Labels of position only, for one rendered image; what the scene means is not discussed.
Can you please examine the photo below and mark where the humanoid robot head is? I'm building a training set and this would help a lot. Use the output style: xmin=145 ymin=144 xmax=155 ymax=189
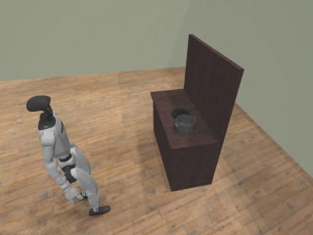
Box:
xmin=26 ymin=95 xmax=56 ymax=130

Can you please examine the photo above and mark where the robot right foot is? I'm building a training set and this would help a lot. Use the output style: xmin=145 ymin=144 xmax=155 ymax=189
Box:
xmin=89 ymin=206 xmax=111 ymax=216

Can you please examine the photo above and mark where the pot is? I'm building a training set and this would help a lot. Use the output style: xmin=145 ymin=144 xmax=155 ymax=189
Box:
xmin=174 ymin=115 xmax=196 ymax=134

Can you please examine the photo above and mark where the robot right upper arm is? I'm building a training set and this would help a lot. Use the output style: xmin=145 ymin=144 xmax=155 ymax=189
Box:
xmin=40 ymin=130 xmax=59 ymax=169

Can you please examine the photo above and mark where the right robot hand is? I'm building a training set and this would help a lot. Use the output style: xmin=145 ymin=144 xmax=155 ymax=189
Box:
xmin=65 ymin=187 xmax=84 ymax=204

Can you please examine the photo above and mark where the lid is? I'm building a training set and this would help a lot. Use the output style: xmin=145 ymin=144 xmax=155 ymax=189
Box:
xmin=171 ymin=109 xmax=190 ymax=118

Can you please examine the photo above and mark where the robot right forearm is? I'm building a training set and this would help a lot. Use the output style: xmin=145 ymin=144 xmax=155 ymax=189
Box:
xmin=46 ymin=164 xmax=72 ymax=192

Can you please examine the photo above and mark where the left robot hand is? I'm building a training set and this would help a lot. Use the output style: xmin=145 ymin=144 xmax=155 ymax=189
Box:
xmin=69 ymin=141 xmax=78 ymax=149

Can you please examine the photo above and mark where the table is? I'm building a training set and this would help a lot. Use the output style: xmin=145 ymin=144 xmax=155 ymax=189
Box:
xmin=151 ymin=34 xmax=245 ymax=192

